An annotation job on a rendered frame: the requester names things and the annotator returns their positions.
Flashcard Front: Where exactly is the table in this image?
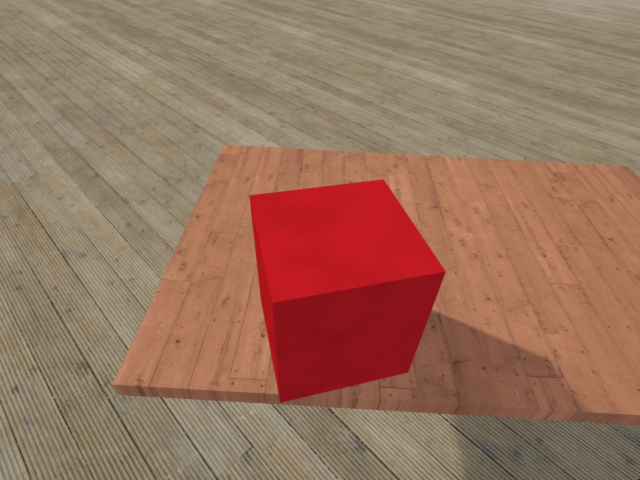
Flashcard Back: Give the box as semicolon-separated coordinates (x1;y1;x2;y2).
112;145;640;480

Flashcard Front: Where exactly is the carton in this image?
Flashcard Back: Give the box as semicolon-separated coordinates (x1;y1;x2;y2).
249;179;446;403

